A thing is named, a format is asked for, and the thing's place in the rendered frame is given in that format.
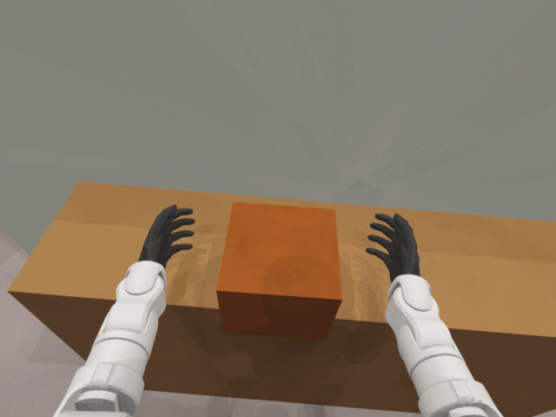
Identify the left robot forearm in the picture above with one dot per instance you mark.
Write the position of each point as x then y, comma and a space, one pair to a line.
111, 379

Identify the pedestal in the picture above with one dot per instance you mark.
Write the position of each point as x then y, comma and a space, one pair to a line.
493, 278

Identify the carton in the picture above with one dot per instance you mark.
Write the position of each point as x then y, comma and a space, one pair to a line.
280, 272

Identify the robot right hand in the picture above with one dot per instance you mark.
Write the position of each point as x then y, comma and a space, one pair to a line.
403, 258

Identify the right robot forearm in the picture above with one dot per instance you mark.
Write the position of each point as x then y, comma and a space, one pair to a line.
435, 365

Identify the robot left hand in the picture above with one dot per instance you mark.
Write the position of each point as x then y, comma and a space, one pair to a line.
157, 244

